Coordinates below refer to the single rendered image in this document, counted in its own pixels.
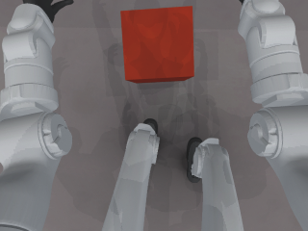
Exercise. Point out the robot left forearm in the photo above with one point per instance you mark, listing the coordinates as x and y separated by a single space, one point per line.
28 68

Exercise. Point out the robot right forearm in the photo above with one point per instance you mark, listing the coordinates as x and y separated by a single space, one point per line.
273 55

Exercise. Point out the robot right thigh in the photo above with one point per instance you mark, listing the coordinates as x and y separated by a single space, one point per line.
220 205

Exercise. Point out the right robot upper arm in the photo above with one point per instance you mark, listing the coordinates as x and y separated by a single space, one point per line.
280 134

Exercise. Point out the left robot upper arm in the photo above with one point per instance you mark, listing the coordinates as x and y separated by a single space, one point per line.
31 147

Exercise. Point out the left robot hand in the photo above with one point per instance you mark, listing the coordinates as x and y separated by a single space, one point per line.
49 9

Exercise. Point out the robot right shin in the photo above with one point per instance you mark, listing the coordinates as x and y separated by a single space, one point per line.
209 141

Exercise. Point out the carton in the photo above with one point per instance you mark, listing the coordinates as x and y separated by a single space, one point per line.
158 44

